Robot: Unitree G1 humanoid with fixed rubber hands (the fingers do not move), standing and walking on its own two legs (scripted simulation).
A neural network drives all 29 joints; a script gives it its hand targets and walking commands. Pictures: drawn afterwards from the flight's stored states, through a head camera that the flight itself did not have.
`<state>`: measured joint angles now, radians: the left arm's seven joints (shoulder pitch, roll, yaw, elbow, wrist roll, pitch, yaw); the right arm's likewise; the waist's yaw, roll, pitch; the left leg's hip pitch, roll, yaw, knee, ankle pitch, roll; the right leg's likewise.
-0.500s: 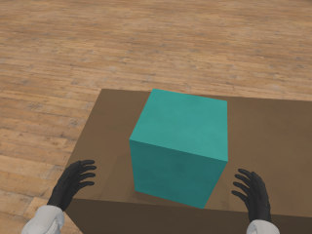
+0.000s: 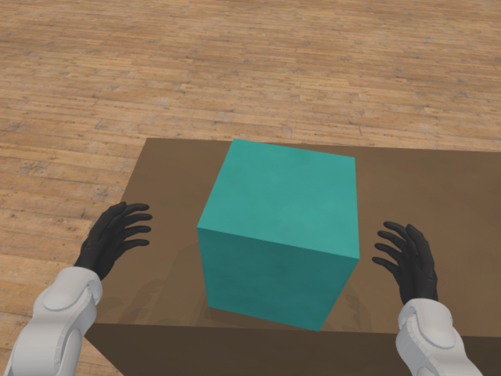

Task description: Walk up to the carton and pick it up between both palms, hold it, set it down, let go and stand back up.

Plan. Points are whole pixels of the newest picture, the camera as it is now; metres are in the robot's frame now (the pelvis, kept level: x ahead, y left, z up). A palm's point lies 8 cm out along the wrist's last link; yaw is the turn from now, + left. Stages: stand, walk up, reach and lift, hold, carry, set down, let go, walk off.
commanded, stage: reach and lift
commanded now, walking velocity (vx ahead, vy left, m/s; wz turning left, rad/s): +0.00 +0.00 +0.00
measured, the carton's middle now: (276, 236) +0.36 -0.06 +0.03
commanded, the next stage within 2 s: none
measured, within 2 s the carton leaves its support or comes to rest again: neither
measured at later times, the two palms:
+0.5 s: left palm (124, 194) +0.36 +0.17 +0.15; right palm (422, 233) +0.27 -0.24 +0.14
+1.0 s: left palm (137, 142) +0.42 +0.16 +0.19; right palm (420, 186) +0.32 -0.24 +0.18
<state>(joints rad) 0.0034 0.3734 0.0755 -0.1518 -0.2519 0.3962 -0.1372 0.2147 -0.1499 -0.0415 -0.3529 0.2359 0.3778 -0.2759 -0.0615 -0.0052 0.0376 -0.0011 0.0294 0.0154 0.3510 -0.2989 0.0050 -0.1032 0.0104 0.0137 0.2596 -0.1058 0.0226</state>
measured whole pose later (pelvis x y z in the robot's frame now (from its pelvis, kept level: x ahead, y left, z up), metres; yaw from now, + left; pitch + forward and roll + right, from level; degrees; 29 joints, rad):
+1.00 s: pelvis -0.02 +0.00 +0.00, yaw +0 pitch +0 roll -1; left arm -0.81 0.41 0.10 0.51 -0.17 0.57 -0.11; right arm -0.60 -0.21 -0.09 0.30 0.31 0.45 -0.25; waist -0.19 -0.04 -0.01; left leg -0.10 0.01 0.01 0.35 -0.26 0.01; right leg -0.19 0.00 0.02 0.26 -0.07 0.03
